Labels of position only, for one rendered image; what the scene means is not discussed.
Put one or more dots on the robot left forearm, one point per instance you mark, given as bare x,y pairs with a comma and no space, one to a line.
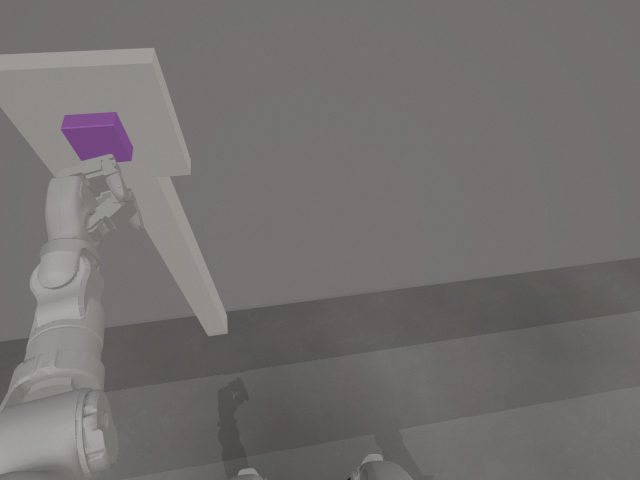
67,336

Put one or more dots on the robot left upper arm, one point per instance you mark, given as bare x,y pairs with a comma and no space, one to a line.
67,436

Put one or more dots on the button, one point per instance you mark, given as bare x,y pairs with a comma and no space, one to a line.
97,134

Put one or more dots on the panel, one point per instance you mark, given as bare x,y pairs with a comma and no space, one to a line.
38,89

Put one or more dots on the left robot shin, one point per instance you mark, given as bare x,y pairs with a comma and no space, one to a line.
247,471

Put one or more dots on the right robot shin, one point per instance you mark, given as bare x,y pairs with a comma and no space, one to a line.
372,457

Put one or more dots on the left robot hand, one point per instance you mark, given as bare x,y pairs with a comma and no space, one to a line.
71,210

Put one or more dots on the robot shin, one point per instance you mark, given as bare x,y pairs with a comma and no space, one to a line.
372,457
247,471

